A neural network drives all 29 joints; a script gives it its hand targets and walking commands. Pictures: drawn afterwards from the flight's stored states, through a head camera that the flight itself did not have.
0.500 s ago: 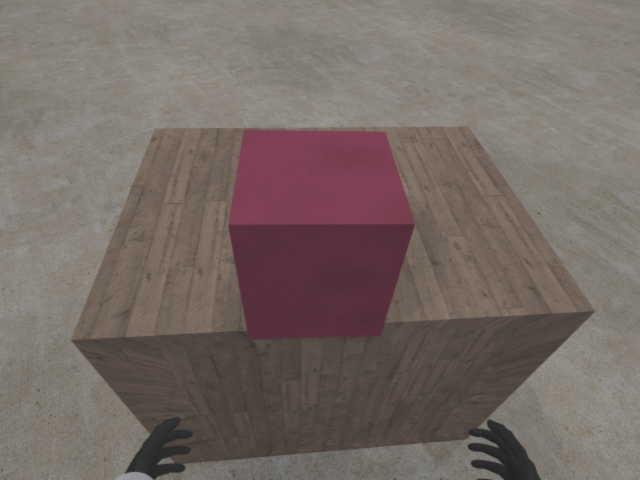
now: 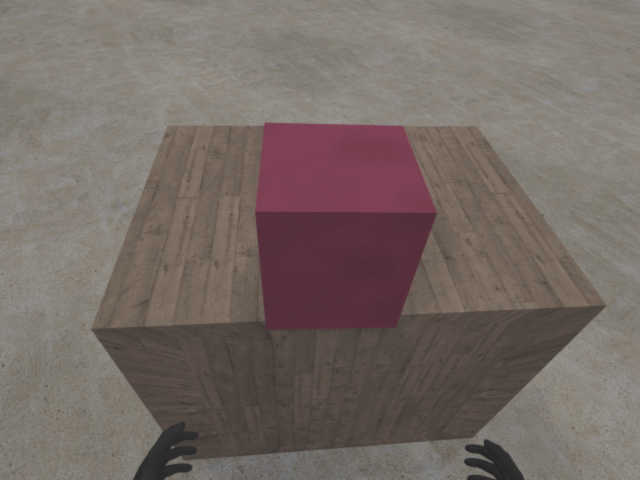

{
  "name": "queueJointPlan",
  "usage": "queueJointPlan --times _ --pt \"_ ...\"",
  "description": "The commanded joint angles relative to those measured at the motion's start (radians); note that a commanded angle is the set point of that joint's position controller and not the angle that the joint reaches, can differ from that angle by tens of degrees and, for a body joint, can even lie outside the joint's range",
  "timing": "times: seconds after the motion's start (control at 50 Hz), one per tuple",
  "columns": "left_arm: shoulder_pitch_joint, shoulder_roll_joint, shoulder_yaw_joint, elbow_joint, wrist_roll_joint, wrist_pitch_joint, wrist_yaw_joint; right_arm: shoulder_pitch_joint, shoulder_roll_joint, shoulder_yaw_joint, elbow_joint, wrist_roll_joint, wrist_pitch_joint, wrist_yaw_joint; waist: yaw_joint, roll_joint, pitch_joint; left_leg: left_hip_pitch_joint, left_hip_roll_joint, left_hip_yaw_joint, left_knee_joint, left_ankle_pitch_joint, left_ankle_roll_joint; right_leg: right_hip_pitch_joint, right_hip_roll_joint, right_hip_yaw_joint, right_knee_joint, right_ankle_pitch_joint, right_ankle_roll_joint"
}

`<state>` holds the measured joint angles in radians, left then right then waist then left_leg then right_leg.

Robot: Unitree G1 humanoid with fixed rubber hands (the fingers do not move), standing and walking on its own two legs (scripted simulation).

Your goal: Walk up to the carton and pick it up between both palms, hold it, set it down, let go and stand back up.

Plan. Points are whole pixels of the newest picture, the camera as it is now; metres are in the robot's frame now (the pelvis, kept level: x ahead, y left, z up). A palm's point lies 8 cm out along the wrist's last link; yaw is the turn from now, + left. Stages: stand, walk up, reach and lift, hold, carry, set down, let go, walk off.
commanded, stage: stand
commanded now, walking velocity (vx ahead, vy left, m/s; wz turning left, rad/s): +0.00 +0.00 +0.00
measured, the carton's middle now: (333, 229) +0.48 +0.01 +0.06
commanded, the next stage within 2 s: none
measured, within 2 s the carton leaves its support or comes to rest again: neither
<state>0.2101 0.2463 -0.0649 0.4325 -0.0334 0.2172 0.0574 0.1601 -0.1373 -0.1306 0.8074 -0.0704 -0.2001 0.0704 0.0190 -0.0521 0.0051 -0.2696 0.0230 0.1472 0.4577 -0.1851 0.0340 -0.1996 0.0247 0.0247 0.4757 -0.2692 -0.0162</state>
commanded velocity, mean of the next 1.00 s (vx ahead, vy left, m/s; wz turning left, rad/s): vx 0.00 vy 0.00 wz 0.00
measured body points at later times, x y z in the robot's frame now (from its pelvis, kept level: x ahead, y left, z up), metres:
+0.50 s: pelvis +0.05 +0.03 +0.00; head +0.04 +0.03 +0.45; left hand +0.05 +0.25 -0.15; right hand +0.05 -0.20 -0.15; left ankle +0.04 +0.09 -0.74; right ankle -0.01 -0.11 -0.74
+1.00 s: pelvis +0.01 +0.04 +0.00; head +0.00 +0.04 +0.45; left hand -0.06 +0.22 -0.16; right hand -0.04 -0.16 -0.16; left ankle +0.04 +0.09 -0.74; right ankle -0.01 -0.11 -0.74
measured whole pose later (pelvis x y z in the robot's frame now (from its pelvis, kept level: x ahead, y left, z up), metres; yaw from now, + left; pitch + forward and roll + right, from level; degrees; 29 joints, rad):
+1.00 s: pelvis +0.01 +0.04 +0.00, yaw +2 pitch +0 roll -1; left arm 0.43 0.07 -0.01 1.16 0.02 -0.02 0.04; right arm 0.41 -0.09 0.00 1.15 -0.02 -0.01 -0.03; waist -0.01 0.00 -0.04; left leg -0.24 -0.03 0.14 0.42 -0.19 0.09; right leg -0.15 -0.03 0.01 0.42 -0.26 0.04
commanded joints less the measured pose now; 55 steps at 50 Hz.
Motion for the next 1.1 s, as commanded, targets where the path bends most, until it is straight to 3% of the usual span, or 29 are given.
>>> queueJointPlan --times 0.0,0.02,0.04,0.08,0.14,0.22,0.34,0.5,0.68,0.84,1.08 --pt "0.209 0.099 0.094 0.084 0.14 -0.221 -0.045 0.174 -0.086 0.03 -0.01 0.05 0.131 -0.046 0.018 0.151 -0.023 -0.092 0.183 -0.252 -0.204 -0.384 0.036 -0.011 -0.053 0.04 -0.099 -0.063 -0.007" --pt "0.133 0.078 0.091 0.074 0.135 -0.257 -0.061 0.123 -0.104 0.031 -0.037 0.051 0.159 -0.055 0.011 0.104 0.015 -0.094 0.153 -0.239 -0.199 -0.332 0.021 -0.007 -0.073 0.072 -0.102 0.008 -0.017" --pt "0.053 0.041 0.084 0.062 0.131 -0.285 -0.071 0.089 -0.104 0.043 -0.049 0.044 0.158 -0.052 0.002 0.066 -0.023 -0.066 0.137 -0.221 -0.156 -0.172 0.02 0.017 -0.095 0.101 -0.109 0.106 -0.022" --pt "0.065 0.012 0.08 0.1 0.101 -0.306 -0.072 0.101 -0.134 0.04 -0.034 0.043 0.145 -0.045 -0.004 0.047 -0.07 0.002 0.102 -0.187 -0.098 -0.06 0.021 -0.019 -0.104 0.106 -0.124 0.114 -0.018" --pt "0.118 0.029 0.089 0.176 0.083 -0.32 -0.058 0.117 -0.133 0.047 -0.007 0.046 0.123 -0.038 -0.004 0.064 -0.127 0.106 0.11 -0.191 -0.044 0.159 0.038 -0.035 -0.103 0.088 -0.123 0.164 -0.012" --pt "0.161 0.027 0.097 0.268 0.066 -0.318 -0.04 0.179 -0.138 0.052 0.063 0.044 0.121 -0.051 -0.009 0.057 -0.111 0.121 0.112 -0.189 -0.03 0.288 0.048 -0.018 -0.105 0.068 -0.112 0.2 -0.006" --pt "0.233 0.009 0.102 0.409 0.056 -0.299 -0.021 0.254 -0.121 0.061 0.16 0.046 0.132 -0.073 -0.014 0.063 -0.056 0.123 0.112 -0.182 -0.041 0.352 0.051 0.002 -0.11 0.052 -0.114 0.22 -0.001" --pt "0.279 -0.039 0.094 0.548 0.056 -0.27 -0.011 0.298 -0.086 0.082 0.247 0.046 0.153 -0.091 -0.019 0.067 0.018 0.112 0.105 -0.181 -0.072 0.288 0.049 -0.005 -0.111 0.043 -0.129 0.165 0.004" --pt "0.292 -0.072 0.079 0.649 0.054 -0.252 -0.01 0.316 -0.069 0.101 0.3 0.049 0.165 -0.098 -0.027 0.062 0.077 0.065 0.099 -0.202 -0.133 0.054 0.041 -0.024 -0.108 0.04 -0.133 0.097 0.006" --pt "0.311 -0.104 0.067 0.706 0.052 -0.244 -0.012 0.325 -0.055 0.112 0.324 0.053 0.173 -0.102 -0.027 0.068 0.098 0.02 0.106 -0.234 -0.195 -0.13 0.036 -0.038 -0.098 0.031 -0.114 0.064 0.011" --pt "0.346 -0.132 0.054 0.739 0.054 -0.238 -0.012 0.329 -0.049 0.118 0.337 0.057 0.186 -0.104 -0.028 0.069 0.11 -0.025 0.112 -0.246 -0.228 -0.25 0.034 -0.078 -0.085 0.023 -0.095 0.021 0.01"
